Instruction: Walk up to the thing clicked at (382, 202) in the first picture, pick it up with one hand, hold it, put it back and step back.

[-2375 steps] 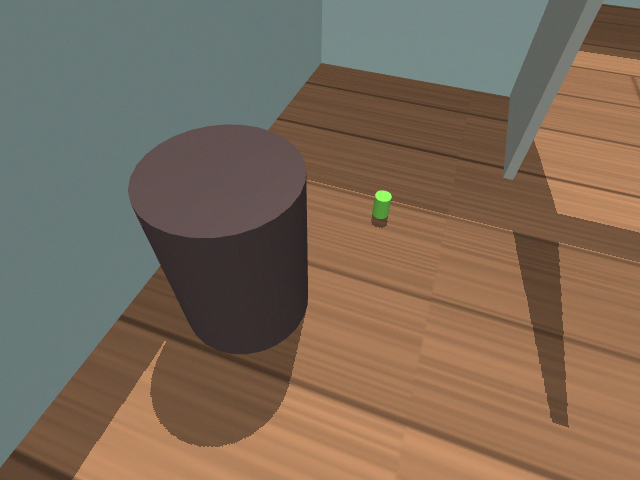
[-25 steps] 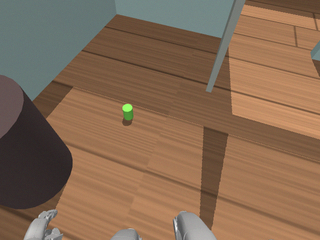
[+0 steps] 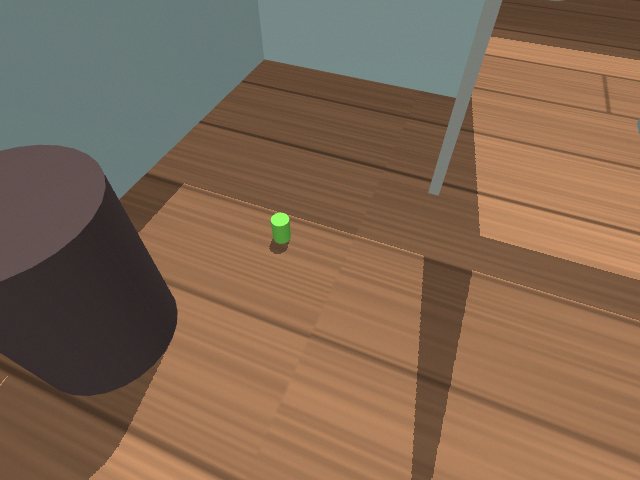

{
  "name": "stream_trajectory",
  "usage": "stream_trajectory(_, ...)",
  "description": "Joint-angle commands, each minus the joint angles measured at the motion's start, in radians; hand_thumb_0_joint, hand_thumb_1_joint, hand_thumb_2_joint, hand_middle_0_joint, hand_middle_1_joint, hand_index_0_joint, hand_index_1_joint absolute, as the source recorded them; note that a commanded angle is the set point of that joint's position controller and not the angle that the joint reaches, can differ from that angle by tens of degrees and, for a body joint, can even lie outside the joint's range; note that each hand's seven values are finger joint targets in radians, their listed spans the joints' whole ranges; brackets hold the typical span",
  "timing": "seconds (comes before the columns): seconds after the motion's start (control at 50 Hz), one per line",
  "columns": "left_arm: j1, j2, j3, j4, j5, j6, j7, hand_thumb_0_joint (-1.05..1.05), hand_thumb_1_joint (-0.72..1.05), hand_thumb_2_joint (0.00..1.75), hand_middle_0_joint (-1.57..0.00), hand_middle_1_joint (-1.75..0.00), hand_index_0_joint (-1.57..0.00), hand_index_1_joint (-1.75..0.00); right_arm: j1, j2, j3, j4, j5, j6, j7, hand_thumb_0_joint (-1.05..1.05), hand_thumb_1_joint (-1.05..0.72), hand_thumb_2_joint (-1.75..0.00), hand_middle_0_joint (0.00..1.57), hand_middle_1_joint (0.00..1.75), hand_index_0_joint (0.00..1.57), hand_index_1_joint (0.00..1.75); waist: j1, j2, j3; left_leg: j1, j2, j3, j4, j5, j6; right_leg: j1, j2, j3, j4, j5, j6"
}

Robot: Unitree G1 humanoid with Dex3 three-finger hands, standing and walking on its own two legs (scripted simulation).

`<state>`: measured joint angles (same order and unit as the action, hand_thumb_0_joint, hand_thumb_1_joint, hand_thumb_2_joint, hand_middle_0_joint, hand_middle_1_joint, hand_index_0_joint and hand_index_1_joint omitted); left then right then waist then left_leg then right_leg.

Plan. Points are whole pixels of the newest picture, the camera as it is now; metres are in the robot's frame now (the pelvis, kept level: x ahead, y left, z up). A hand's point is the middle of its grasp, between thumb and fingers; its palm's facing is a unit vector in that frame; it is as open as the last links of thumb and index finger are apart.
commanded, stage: step back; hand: left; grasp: from above
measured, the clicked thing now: (281, 228) +1.07 +0.24 -0.71
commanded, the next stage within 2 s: stand in 0.82 s
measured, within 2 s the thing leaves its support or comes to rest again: neither
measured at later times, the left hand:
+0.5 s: hand out of the picture +0.13 +0.25 -0.14, palm faces +0.02 -0.94 -0.35, open 7.4 cm
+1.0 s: hand (148, 461) +0.15 +0.26 -0.13, palm faces +0.00 -0.94 -0.34, open 7.4 cm
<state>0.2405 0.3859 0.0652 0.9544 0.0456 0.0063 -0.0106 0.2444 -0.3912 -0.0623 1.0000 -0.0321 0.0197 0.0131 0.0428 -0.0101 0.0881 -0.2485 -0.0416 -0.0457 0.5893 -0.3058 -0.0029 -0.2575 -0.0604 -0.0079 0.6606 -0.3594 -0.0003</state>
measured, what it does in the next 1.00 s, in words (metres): shifts its weight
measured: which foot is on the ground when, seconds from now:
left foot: down 0.00-1.00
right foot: down 0.00-1.00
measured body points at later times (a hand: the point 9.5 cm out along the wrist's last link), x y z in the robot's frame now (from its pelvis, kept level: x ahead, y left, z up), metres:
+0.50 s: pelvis +0.04 -0.01 +0.00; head +0.05 -0.01 +0.45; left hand +0.13 +0.30 -0.12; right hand +0.11 -0.32 -0.12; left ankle +0.06 +0.12 -0.73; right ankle +0.04 -0.13 -0.72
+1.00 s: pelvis +0.06 +0.00 +0.02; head +0.07 +0.01 +0.47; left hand +0.15 +0.30 -0.11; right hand +0.19 -0.29 -0.10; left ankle +0.06 +0.12 -0.72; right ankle +0.04 -0.13 -0.72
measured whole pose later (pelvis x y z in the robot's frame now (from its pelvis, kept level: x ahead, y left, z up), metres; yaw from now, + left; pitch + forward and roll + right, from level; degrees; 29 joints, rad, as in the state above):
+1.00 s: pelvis +0.06 +0.00 +0.02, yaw +0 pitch -3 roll +0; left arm 0.06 0.35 0.01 1.11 0.00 -0.01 0.00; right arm 0.02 -0.33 -0.01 1.09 0.00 -0.02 0.00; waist 0.02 0.00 0.08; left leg -0.12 0.00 0.00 0.38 -0.20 0.00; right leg -0.09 -0.03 -0.02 0.36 -0.23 0.02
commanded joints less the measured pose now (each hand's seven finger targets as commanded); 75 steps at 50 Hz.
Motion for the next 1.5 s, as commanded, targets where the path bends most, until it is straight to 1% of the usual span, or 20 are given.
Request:
stream_trajectory(0.0,-0.149,0.228,0.045,-0.096,-0.015,-0.022,0.013,0.00,0.90,0.90,-0.20,-0.30,-0.20,-0.30,0.027,-0.330,-0.087,-0.078,-0.008,-0.070,-0.015,0.00,-0.90,-0.90,0.20,0.30,0.20,0.30,-0.097,0.126,-0.036,0.079,0.372,-0.579,-0.388,-0.462,0.230,-0.281,0.028,0.067,0.214,-0.219,-0.025)
stream_trajectory(0.06,-0.090,0.203,0.037,-0.073,-0.027,-0.032,0.004,0.00,0.90,0.90,-0.20,-0.30,-0.20,-0.30,-0.039,-0.245,-0.060,-0.092,-0.009,-0.082,-0.022,0.00,-0.90,-0.90,0.20,0.30,0.20,0.30,-0.038,0.119,-0.023,0.114,0.279,-0.363,-0.310,-0.157,0.180,-0.268,-0.006,0.086,0.206,-0.118,-0.026)
stream_trajectory(0.14,-0.082,0.189,0.043,-0.044,-0.022,-0.035,-0.005,0.00,0.90,0.90,-0.20,-0.30,-0.20,-0.30,-0.055,-0.235,-0.059,-0.096,-0.011,-0.069,-0.017,0.00,-0.90,-0.90,0.20,0.30,0.20,0.30,-0.052,0.189,-0.036,-0.015,0.233,-0.242,-0.273,-0.066,0.160,-0.073,0.038,0.005,0.036,-0.088,-0.016)
stream_trajectory(0.2,-0.031,0.179,0.047,-0.002,-0.015,-0.046,0.009,0.00,0.90,0.90,-0.20,-0.30,-0.20,-0.30,-0.111,-0.185,-0.035,-0.108,0.009,-0.047,-0.016,0.00,-0.90,-0.90,0.20,0.30,0.20,0.30,0.009,0.116,-0.056,-0.188,0.168,-0.136,-0.128,-0.064,0.092,0.205,0.080,-0.028,-0.215,0.085,-0.027)
stream_trajectory(0.22,-0.012,0.208,0.058,0.003,-0.007,-0.051,0.016,0.00,0.90,0.90,-0.20,-0.30,-0.20,-0.30,-0.091,-0.131,-0.016,-0.112,0.014,-0.046,-0.019,0.00,-0.90,-0.90,0.20,0.30,0.20,0.30,0.024,0.008,-0.075,-0.284,0.121,-0.106,-0.018,-0.073,0.051,0.303,-0.003,0.121,-0.269,0.058,-0.043)
stream_trajectory(0.24,-0.002,0.294,0.072,-0.001,-0.002,-0.059,0.022,0.00,0.90,0.90,-0.20,-0.30,-0.20,-0.30,-0.097,-0.099,-0.009,-0.119,0.016,-0.043,-0.023,0.00,-0.90,-0.90,0.20,0.30,0.20,0.30,0.033,-0.183,-0.075,-0.351,-0.004,-0.050,0.178,-0.193,0.018,0.235,-0.216,0.459,-0.417,-0.186,-0.124)
stream_trajectory(0.26,-0.075,0.333,0.077,-0.025,-0.003,-0.060,0.017,0.00,0.90,0.90,-0.20,-0.30,-0.20,-0.30,-0.084,-0.163,-0.029,-0.095,0.009,-0.038,-0.035,0.00,-0.90,-0.90,0.20,0.30,0.20,0.30,0.016,-0.147,-0.023,-0.242,0.029,-0.062,0.291,-0.285,0.001,0.041,-0.340,0.549,-0.443,-0.304,-0.224)
stream_trajectory(0.28,-0.126,0.303,0.073,-0.047,-0.009,-0.061,0.016,0.00,0.90,0.90,-0.20,-0.30,-0.20,-0.30,-0.039,-0.192,-0.036,-0.073,0.009,-0.041,-0.032,0.00,-0.90,-0.90,0.20,0.30,0.20,0.30,-0.016,-0.094,-0.005,-0.234,0.057,-0.070,0.320,-0.251,0.002,0.032,-0.332,0.508,-0.424,-0.255,-0.249)
stream_trajectory(0.32,-0.141,0.249,0.055,-0.046,-0.014,-0.066,0.022,0.00,0.90,0.90,-0.20,-0.30,-0.20,-0.30,-0.031,-0.166,-0.028,-0.048,0.012,-0.049,-0.027,0.00,-0.90,-0.90,0.20,0.30,0.20,0.30,-0.022,-0.064,-0.018,-0.204,0.070,-0.069,0.248,-0.193,0.010,0.043,-0.239,0.345,-0.361,-0.049,-0.193)
stream_trajectory(0.38,-0.168,0.246,0.046,-0.042,-0.016,-0.061,0.015,0.00,0.90,0.90,-0.20,-0.30,-0.20,-0.30,-0.008,-0.143,-0.021,-0.022,0.006,-0.057,-0.017,0.00,-0.90,-0.90,0.20,0.30,0.20,0.30,-0.031,-0.152,-0.063,-0.068,0.057,0.030,0.069,-0.124,0.005,0.019,-0.173,0.204,-0.292,0.169,-0.152)
stream_trajectory(0.42,-0.197,0.234,0.035,-0.044,-0.023,-0.053,0.013,0.00,0.90,0.90,-0.20,-0.30,-0.20,-0.30,0.006,-0.131,-0.026,-0.004,-0.001,-0.062,-0.020,0.00,-0.90,-0.90,0.20,0.30,0.20,0.30,-0.061,-0.129,-0.080,0.034,0.035,0.073,-0.115,0.039,0.006,0.001,-0.144,0.135,-0.211,0.273,-0.122)
stream_trajectory(0.44,-0.195,0.207,0.020,-0.047,-0.026,-0.047,0.012,0.00,0.90,0.90,-0.20,-0.30,-0.20,-0.30,-0.002,-0.139,-0.032,0.003,-0.005,-0.065,-0.026,0.00,-0.90,-0.90,0.20,0.30,0.20,0.30,-0.065,-0.102,-0.090,0.105,0.054,0.036,-0.170,0.128,0.010,-0.034,-0.128,0.122,-0.161,0.335,-0.095)
stream_trajectory(0.46,-0.179,0.168,0.006,-0.054,-0.035,-0.044,0.013,0.00,0.90,0.90,-0.20,-0.30,-0.20,-0.30,-0.019,-0.178,-0.039,-0.005,-0.011,-0.070,-0.032,0.00,-0.90,-0.90,0.20,0.30,0.20,0.30,-0.058,0.003,-0.124,0.149,0.153,-0.093,-0.201,0.248,0.036,-0.059,-0.079,0.081,-0.095,0.343,-0.053)
stream_trajectory(0.48,-0.167,0.144,-0.003,-0.045,-0.051,-0.037,0.013,0.00,0.90,0.90,-0.20,-0.30,-0.20,-0.30,-0.093,-0.218,-0.034,-0.026,-0.005,-0.075,-0.031,0.00,-0.90,-0.90,0.20,0.30,0.20,0.30,-0.026,0.101,-0.123,0.065,0.266,-0.250,-0.248,0.190,0.099,-0.040,0.010,0.028,-0.063,0.142,-0.013)
stream_trajectory(0.5,-0.167,0.171,0.009,-0.018,-0.049,-0.034,0.018,0.00,0.90,0.90,-0.20,-0.30,-0.20,-0.30,-0.141,-0.241,-0.035,-0.025,0.004,-0.071,-0.025,0.00,-0.90,-0.90,0.20,0.30,0.20,0.30,-0.015,0.095,-0.102,-0.006,0.293,-0.244,-0.219,0.191,0.148,0.045,0.024,0.026,-0.099,0.017,-0.012)
stream_trajectory(0.58,-0.166,0.203,0.013,0.013,-0.043,-0.053,0.022,0.00,0.90,0.90,-0.20,-0.30,-0.20,-0.30,-0.154,-0.177,-0.011,0.000,0.013,-0.066,-0.029,0.00,-0.90,-0.90,0.20,0.30,0.20,0.30,-0.026,0.074,-0.155,0.029,0.152,-0.043,-0.116,0.438,0.035,0.173,-0.053,0.075,-0.191,0.400,-0.039)
stream_trajectory(0.78,-0.201,0.182,0.001,0.054,-0.036,-0.040,0.026,0.00,0.90,0.90,-0.20,-0.30,-0.20,-0.30,-0.229,-0.162,-0.014,0.032,0.017,-0.053,-0.030,0.00,-0.90,-0.90,0.20,0.30,0.20,0.30,-0.030,0.040,-0.167,0.109,0.175,-0.044,-0.183,0.417,0.043,0.166,-0.055,0.044,-0.236,0.386,-0.026)
stream_trajectory(0.84,-0.193,0.154,-0.017,0.084,-0.047,-0.041,0.023,0.00,0.90,0.90,-0.20,-0.30,-0.20,-0.30,-0.227,-0.173,-0.003,0.040,0.025,-0.061,-0.025,0.00,-0.90,-0.90,0.20,0.30,0.20,0.30,-0.035,0.030,-0.185,0.199,0.184,-0.054,-0.211,0.516,0.035,0.175,-0.062,0.055,-0.285,0.453,-0.015)
stream_trajectory(1.28,-0.205,0.177,-0.021,0.132,-0.037,-0.042,0.014,0.00,0.90,0.90,-0.20,-0.30,-0.20,-0.30,-0.224,-0.159,0.017,0.080,0.022,-0.054,-0.012,0.00,-0.90,-0.90,0.20,0.30,0.20,0.30,-0.041,0.032,-0.077,0.105,0.165,-0.053,-0.353,0.125,0.011,0.157,-0.071,0.078,-0.409,0.172,-0.012)
stream_trajectory(1.48,-0.179,0.183,-0.027,0.129,-0.036,-0.046,0.013,0.00,0.90,0.90,-0.20,-0.30,-0.20,-0.30,-0.189,-0.162,0.020,0.089,0.021,-0.053,-0.011,0.00,-0.90,-0.90,0.20,0.30,0.20,0.30,-0.044,0.004,-0.093,0.137,0.165,-0.049,-0.322,0.154,0.014,0.117,-0.077,0.095,-0.422,0.166,-0.016)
